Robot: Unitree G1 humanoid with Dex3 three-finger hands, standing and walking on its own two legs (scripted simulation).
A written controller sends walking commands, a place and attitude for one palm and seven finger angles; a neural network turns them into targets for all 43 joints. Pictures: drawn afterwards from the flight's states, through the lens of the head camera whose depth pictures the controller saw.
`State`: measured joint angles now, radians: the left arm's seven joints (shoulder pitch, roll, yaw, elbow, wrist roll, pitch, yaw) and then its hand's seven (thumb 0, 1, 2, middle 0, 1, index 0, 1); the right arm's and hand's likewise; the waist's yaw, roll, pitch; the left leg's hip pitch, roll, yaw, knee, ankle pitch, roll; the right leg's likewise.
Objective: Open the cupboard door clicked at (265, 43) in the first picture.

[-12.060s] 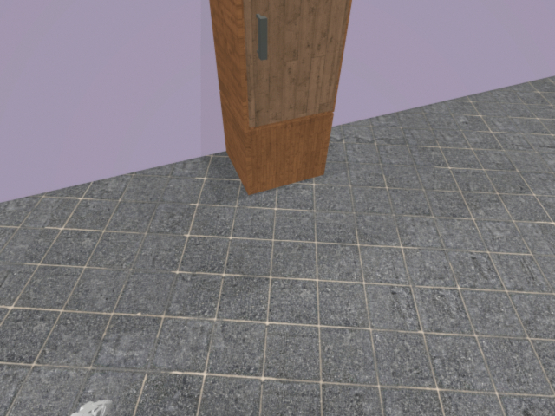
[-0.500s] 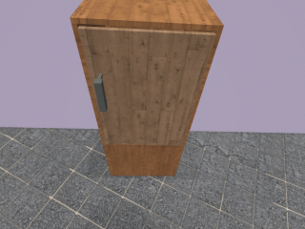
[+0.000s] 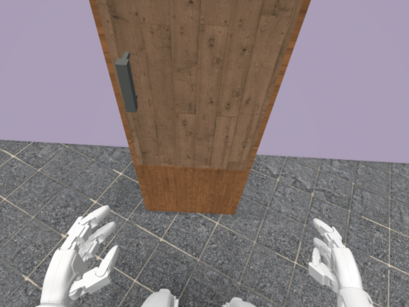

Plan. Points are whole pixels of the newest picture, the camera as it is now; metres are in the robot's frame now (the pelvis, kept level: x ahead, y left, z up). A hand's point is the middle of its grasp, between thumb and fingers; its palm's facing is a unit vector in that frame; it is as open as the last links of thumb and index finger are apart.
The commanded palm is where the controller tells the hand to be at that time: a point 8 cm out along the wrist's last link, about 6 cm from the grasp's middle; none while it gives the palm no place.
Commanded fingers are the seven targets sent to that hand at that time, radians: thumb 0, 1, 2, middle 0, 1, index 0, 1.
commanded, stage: raise the hand with hooked fingers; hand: left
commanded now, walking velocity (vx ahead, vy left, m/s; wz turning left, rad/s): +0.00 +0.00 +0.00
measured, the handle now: (129, 82) +0.58 +0.24 +0.10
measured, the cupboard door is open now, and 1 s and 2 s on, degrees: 0 0 0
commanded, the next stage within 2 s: move the hooked fingers beside the handle in 1.68 s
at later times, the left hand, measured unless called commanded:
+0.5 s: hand (72, 213) +0.25 +0.24 +0.08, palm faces +0.16 -0.98 -0.08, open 11.6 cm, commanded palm +0.21 +0.29 +0.07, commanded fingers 0.00 -0.20 0.43 -0.28 -1.00 -0.28 -1.00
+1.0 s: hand (43, 184) +0.28 +0.31 +0.10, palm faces +0.08 -1.00 -0.03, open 13.9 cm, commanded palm +0.26 +0.35 +0.11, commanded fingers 0.00 -0.50 0.30 -0.30 -1.20 -0.30 -1.20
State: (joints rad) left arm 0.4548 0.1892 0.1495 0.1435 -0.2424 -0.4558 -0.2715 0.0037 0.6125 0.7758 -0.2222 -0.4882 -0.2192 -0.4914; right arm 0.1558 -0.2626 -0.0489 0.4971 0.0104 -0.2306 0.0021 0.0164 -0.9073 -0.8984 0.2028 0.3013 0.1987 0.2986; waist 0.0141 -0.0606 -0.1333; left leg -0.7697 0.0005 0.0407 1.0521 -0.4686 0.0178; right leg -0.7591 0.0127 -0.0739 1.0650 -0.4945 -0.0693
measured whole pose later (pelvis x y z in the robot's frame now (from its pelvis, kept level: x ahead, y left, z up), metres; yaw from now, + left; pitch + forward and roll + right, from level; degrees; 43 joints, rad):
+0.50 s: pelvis +0.02 -0.01 +0.01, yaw +0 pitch +13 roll +0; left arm 0.33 0.28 0.37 0.09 -0.37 -0.36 -0.30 0.00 0.03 0.53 -0.26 -0.86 -0.26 -0.86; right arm 0.31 -0.25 -0.01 0.60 0.03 -0.20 -0.06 0.02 -0.90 -0.90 0.21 0.30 0.20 0.30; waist -0.01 0.02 -0.12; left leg -0.74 0.02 0.01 0.98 -0.46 0.00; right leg -0.72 0.04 -0.09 0.96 -0.47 -0.07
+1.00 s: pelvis +0.02 +0.04 +0.03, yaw +0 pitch +9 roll -3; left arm 0.07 0.38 0.37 0.28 -0.35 -0.22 -0.40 -0.01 -0.47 0.32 -0.30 -1.18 -0.29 -1.18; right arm 0.24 -0.25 0.06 0.54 0.04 -0.21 -0.08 0.02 -0.90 -0.90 0.21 0.30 0.20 0.30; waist 0.02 0.03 -0.10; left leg -0.63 -0.02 0.02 0.89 -0.42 0.06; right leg -0.58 0.01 -0.08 0.83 -0.41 -0.01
